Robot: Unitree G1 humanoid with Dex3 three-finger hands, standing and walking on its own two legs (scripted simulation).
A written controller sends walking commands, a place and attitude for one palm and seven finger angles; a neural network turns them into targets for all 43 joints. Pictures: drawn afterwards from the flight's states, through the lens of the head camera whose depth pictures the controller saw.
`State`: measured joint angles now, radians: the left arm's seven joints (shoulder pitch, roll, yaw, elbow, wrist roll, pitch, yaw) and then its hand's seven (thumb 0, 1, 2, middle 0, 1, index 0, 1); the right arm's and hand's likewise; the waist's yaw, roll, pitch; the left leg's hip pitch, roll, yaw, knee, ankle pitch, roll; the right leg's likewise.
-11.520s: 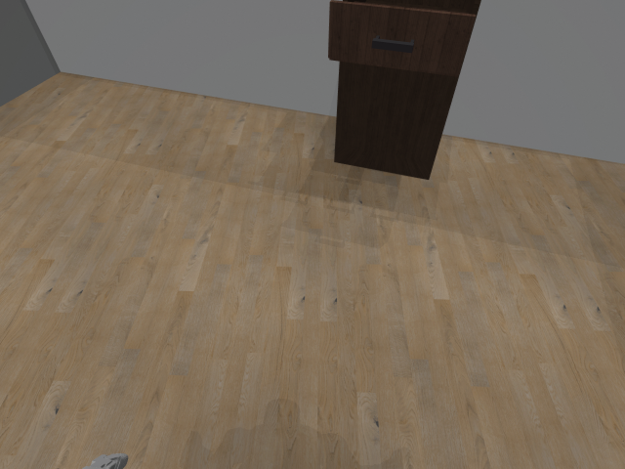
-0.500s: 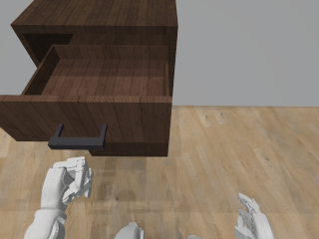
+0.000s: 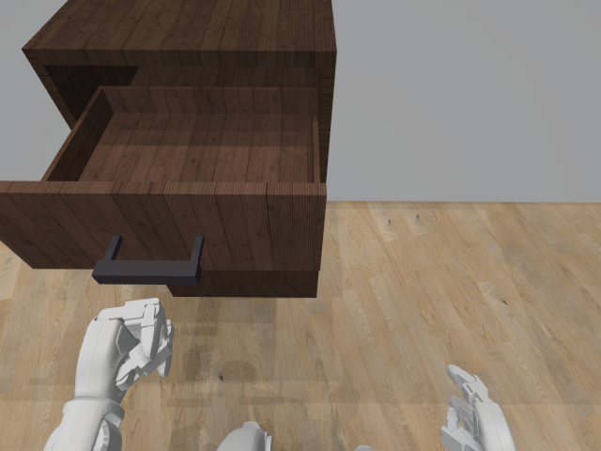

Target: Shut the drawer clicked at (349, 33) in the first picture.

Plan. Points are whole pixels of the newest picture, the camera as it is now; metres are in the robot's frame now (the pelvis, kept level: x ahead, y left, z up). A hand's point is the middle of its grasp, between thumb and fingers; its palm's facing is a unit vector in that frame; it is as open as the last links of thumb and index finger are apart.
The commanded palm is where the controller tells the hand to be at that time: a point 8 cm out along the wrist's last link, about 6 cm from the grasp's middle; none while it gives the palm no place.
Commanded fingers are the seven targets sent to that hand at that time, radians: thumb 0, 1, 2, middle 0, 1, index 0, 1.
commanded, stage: push the drawer shut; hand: left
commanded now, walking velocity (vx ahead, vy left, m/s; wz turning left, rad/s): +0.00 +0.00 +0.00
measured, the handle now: (153, 257) +0.35 +0.22 +0.06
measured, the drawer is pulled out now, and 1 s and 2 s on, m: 0.28 0.20 0.06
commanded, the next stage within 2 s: none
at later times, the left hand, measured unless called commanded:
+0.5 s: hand (176, 301) +0.29 +0.17 +0.05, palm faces +0.02 -1.00 -0.04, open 2.9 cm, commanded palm +0.28 +0.23 +0.06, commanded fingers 0.00 0.90 0.90 -1.40 -1.60 -1.40 -1.60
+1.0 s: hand (189, 254) +0.36 +0.17 +0.06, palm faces +0.03 -1.00 -0.04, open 3.0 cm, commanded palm +0.34 +0.22 +0.06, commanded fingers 0.00 0.90 0.90 -1.40 -1.60 -1.40 -1.60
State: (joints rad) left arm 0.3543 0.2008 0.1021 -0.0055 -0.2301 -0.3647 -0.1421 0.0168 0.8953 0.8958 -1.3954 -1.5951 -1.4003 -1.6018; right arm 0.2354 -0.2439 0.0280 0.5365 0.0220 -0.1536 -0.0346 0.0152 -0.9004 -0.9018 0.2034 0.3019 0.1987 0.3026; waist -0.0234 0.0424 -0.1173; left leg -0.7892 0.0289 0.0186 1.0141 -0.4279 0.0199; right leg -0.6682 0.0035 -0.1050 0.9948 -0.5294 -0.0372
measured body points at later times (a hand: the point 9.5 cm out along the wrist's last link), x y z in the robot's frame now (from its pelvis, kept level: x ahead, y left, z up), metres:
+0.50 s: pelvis +0.00 +0.00 +0.00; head +0.05 +0.00 +0.45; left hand +0.28 +0.22 +0.06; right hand +0.15 -0.25 -0.09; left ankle +0.04 +0.11 -0.67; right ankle -0.02 -0.10 -0.67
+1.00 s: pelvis -0.01 +0.00 +0.00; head +0.06 +0.00 +0.45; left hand +0.35 +0.22 +0.06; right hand +0.11 -0.25 -0.11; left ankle +0.04 +0.11 -0.67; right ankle -0.02 -0.10 -0.67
